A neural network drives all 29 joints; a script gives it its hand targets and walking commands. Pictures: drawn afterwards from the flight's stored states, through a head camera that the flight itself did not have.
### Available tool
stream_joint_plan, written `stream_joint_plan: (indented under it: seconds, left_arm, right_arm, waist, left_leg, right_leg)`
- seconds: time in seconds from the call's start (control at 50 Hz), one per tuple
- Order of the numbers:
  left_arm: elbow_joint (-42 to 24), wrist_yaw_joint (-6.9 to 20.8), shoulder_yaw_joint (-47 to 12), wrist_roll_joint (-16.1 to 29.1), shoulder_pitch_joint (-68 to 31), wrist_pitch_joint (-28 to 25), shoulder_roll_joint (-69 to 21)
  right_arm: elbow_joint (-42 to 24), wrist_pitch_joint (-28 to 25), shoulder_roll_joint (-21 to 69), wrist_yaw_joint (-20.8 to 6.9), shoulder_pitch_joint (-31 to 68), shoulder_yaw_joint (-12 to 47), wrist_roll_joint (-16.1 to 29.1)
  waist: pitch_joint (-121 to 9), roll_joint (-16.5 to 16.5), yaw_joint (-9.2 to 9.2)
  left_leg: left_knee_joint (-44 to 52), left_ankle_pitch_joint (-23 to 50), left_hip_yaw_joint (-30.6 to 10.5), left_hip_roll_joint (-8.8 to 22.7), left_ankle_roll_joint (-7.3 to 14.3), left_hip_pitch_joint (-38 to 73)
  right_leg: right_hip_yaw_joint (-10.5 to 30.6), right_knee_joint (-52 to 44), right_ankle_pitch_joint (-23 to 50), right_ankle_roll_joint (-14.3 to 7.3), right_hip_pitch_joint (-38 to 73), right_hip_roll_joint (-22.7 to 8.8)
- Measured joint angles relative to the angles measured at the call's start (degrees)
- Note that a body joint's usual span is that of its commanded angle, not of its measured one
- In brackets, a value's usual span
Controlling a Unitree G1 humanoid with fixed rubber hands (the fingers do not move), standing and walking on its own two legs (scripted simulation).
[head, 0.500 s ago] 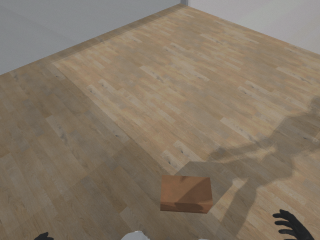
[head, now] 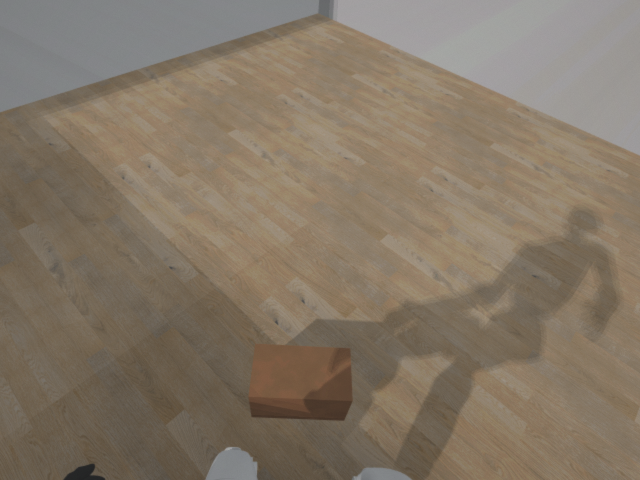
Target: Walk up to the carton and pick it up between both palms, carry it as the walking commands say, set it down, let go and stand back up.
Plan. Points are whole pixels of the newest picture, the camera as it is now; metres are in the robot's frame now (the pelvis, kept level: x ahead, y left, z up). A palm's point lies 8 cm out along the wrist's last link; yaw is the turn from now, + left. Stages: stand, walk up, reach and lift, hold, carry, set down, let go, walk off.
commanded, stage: walk up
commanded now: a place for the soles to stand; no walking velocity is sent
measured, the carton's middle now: (300, 383) +0.47 +0.00 -0.64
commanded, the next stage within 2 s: none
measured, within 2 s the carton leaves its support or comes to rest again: neither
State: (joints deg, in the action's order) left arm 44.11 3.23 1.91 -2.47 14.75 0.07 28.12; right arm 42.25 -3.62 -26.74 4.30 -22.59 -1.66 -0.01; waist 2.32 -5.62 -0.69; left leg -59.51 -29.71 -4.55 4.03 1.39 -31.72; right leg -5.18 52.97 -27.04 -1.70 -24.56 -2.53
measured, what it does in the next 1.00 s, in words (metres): steps on the spot: left foot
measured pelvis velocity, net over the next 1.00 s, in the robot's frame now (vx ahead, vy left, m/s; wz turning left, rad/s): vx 0.02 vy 0.05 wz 0.04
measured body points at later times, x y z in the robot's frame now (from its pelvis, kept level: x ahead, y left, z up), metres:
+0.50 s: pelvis +0.03 +0.01 +0.00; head +0.05 -0.01 +0.45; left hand +0.09 +0.37 -0.07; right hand +0.19 -0.30 -0.09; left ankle +0.09 +0.14 -0.69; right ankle +0.02 -0.10 -0.69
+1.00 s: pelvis +0.02 +0.05 +0.01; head +0.04 +0.05 +0.46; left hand +0.10 +0.40 -0.08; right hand +0.18 -0.27 -0.07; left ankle +0.09 +0.15 -0.69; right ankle +0.03 -0.08 -0.68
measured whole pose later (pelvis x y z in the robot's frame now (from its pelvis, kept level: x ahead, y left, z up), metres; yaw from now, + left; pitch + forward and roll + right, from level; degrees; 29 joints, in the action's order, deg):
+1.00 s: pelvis +0.02 +0.05 +0.01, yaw +2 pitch +0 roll -2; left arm 49.5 -0.5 1.9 -1.0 14.8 -4.5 27.5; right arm 42.2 -2.3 -26.3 0.1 -10.9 -1.7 0.0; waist 1.3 1.5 0.5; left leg -49.3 -19.9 1.0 0.5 2.1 -29.6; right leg -5.4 50.9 -30.4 -0.3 -24.0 -3.2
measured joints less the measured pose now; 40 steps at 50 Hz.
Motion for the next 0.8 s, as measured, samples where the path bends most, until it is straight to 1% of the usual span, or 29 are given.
stream_joint_plan:
  seconds: [0.06, 0.12, 0.22, 0.28, 0.3, 0.32, 0.34, 0.38, 0.44, 0.48, 0.52, 0.6, 0.66, 0.7, 0.74, 0.8]
  left_arm:
    - [1.0, -0.9, 0.0, 0.3, 0.0, -0.6, -0.2]
    - [1.7, -1.7, 0.0, 0.8, 0.1, -1.9, -0.2]
    - [2.7, -2.4, 0.0, 1.1, 0.1, -3.4, -0.2]
    - [2.9, -2.7, 0.0, 1.5, 0.1, -3.6, -0.3]
    - [2.9, -2.8, 0.0, 1.6, 0.1, -3.6, -0.3]
    - [2.9, -2.8, 0.0, 1.8, 0.1, -3.6, -0.3]
    - [2.9, -2.9, 0.0, 2.0, 0.1, -3.6, -0.3]
    - [2.9, -3.0, 0.0, 2.1, 0.1, -3.7, -0.3]
    - [2.9, -3.4, 0.0, 2.1, 0.1, -3.9, -0.2]
    - [3.2, -3.5, 0.0, 1.9, 0.1, -4.5, -0.3]
    - [3.2, -3.6, 0.0, 1.9, 0.1, -4.6, -0.3]
    - [3.2, -3.6, 0.0, 1.9, 0.1, -4.7, -0.3]
    - [3.3, -3.7, 0.0, 2.0, 0.1, -4.6, -0.4]
    - [3.3, -3.8, 0.0, 2.0, 0.1, -4.6, -0.4]
    - [3.6, -3.8, 0.0, 2.0, 0.1, -4.8, -0.5]
    - [4.8, -3.8, 0.0, 1.6, 0.1, -4.9, -0.7]
  right_arm:
    - [0.0, 0.0, -0.1, -0.6, 0.7, 0.0, 0.0]
    - [0.0, 0.0, -0.3, -1.3, 2.4, 0.0, 0.0]
    - [-0.1, 0.4, -0.3, -2.6, 5.6, 0.0, 0.0]
    - [-0.1, 0.4, -0.3, -2.9, 7.3, 0.0, 0.0]
    - [-0.1, 0.4, -0.3, -2.9, 7.8, 0.0, 0.0]
    - [-0.1, 0.4, -0.3, -2.9, 8.3, 0.0, 0.0]
    - [0.0, 0.4, -0.3, -2.9, 8.7, 0.0, 0.0]
    - [0.0, 0.4, -0.3, -2.9, 9.5, 0.0, 0.0]
    - [0.0, 0.4, -0.2, -3.2, 10.9, 0.0, 0.0]
    - [0.0, 0.6, -0.2, -3.3, 11.6, 0.0, 0.0]
    - [0.0, 0.7, -0.2, -3.4, 11.7, 0.0, 0.0]
    - [0.0, 0.7, -0.2, -3.6, 11.8, 0.0, 0.0]
    - [0.0, 0.7, 0.0, -3.6, 11.8, 0.0, 0.0]
    - [0.0, 0.7, 0.2, -3.6, 11.8, 0.0, 0.0]
    - [0.0, 0.8, 0.3, -3.6, 11.8, 0.0, 0.0]
    - [0.0, 1.3, 0.3, -3.9, 11.8, 0.0, 0.0]
  waist:
    - [0.0, 1.5, 1.83]
    - [-0.1, 3.8, 2.90]
    - [-0.1, 7.7, 3.52]
    - [-0.1, 8.8, 3.77]
    - [-0.1, 9.0, 3.78]
    - [-0.1, 9.1, 3.78]
    - [-0.1, 9.1, 3.71]
    - [-0.1, 9.2, 3.72]
    - [-0.1, 9.5, 3.74]
    - [-0.1, 9.1, 3.46]
    - [-0.4, 8.3, 3.19]
    - [-0.5, 6.5, 2.21]
    - [-0.5, 6.7, 2.17]
    - [-0.5, 6.3, 1.86]
    - [-0.6, 5.7, 1.43]
    - [-0.8, 5.8, 1.43]
  left_leg:
    - [-3.8, 3.2, 2.6, -2.1, 0.0, -1.8]
    - [-3.0, 5.9, 4.2, -3.3, 0.0, -2.1]
    - [2.4, 6.1, 4.4, -2.6, 0.0, -1.4]
    - [8.3, 5.7, 4.4, -2.2, 0.0, 0.6]
    - [10.7, 7.9, 4.5, -2.2, 0.0, 1.6]
    - [12.1, 11.8, 4.6, -2.4, 0.0, 1.9]
    - [12.1, 12.7, 4.7, -2.7, 0.0, 1.8]
    - [11.3, 11.5, 4.7, -2.9, 0.0, 1.4]
    - [9.3, 9.5, 4.6, -2.0, 0.0, 0.7]
    - [8.4, 9.4, 4.6, -2.0, 0.0, 0.4]
    - [8.7, 8.8, 4.7, -2.5, 0.0, 0.6]
    - [9.8, 9.8, 5.0, -4.4, 0.0, 0.7]
    - [9.2, 9.3, 5.0, -3.5, 0.0, 0.9]
    - [9.0, 9.2, 5.1, -3.1, 0.0, 1.1]
    - [8.6, 9.1, 5.1, -3.1, 0.0, 1.0]
    - [8.1, 8.6, 5.1, -2.8, 0.0, 0.9]
  right_leg:
    - [-0.1, -0.7, 0.5, -0.8, 0.0, 0.2]
    - [-0.3, -1.0, 0.5, -1.0, 0.1, 0.2]
    - [-1.0, -1.0, -0.2, -1.0, 0.0, -0.3]
    - [-1.0, -1.0, -0.7, -0.6, 0.0, -1.0]
    - [-1.0, -1.0, -0.8, -0.3, 0.0, -1.3]
    - [-1.0, -1.0, -0.9, 0.0, 0.1, -1.6]
    - [-1.0, -1.0, -1.0, 0.3, 0.1, -2.0]
    - [-1.0, -1.0, -1.1, 0.8, 0.1, -2.2]
    - [-1.0, -1.0, -1.1, 1.0, 0.1, -1.3]
    - [-1.0, -1.0, -1.3, 1.1, 0.3, -1.2]
    - [-1.0, -1.0, -1.4, 1.2, 0.4, -1.9]
    - [-1.0, -1.0, -1.4, 2.1, 0.4, -3.9]
    - [-0.7, -1.0, -0.9, 2.0, 0.4, -2.5]
    - [-0.6, -1.4, -1.0, 1.5, 0.3, -1.6]
    - [-0.5, -2.0, -0.1, 1.0, 0.4, -1.1]
    - [-0.5, -2.0, 0.2, 1.1, 0.5, -0.8]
